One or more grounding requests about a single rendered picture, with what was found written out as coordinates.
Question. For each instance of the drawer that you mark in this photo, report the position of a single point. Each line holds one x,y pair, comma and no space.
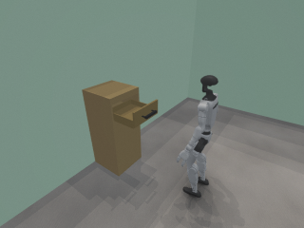
130,113

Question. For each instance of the robot left foot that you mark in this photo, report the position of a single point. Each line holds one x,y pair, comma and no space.
189,191

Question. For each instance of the robot left hand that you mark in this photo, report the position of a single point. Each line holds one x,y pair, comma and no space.
183,155

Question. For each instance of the handle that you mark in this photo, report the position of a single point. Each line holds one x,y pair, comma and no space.
150,114

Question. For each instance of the robot left forearm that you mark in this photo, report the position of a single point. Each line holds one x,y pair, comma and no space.
196,136

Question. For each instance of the left robot upper arm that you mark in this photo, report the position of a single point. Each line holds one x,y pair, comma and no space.
202,112

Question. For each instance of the cabinet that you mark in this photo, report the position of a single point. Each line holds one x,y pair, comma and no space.
115,146

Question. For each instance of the humanoid robot head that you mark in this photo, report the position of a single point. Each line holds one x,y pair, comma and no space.
209,80

